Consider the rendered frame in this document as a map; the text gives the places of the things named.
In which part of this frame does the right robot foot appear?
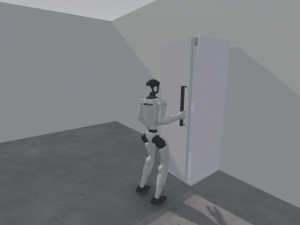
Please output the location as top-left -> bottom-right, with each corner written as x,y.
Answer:
151,196 -> 167,204

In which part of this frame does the robot left forearm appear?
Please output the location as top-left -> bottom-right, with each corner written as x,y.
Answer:
139,120 -> 150,129

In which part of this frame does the right robot upper arm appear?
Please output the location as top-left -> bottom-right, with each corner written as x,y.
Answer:
157,98 -> 168,125

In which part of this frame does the humanoid robot torso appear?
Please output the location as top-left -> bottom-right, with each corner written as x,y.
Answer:
142,97 -> 160,143

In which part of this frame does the right robot hand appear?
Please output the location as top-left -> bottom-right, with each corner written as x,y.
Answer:
179,110 -> 187,120

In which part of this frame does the fridge door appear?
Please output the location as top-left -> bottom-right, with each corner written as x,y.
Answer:
160,37 -> 195,182

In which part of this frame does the left robot upper arm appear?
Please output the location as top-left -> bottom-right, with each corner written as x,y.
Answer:
137,97 -> 145,121

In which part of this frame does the robot right forearm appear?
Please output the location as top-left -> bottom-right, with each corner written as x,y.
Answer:
162,114 -> 180,125

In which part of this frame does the handle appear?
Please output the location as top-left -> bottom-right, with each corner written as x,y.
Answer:
179,85 -> 187,127

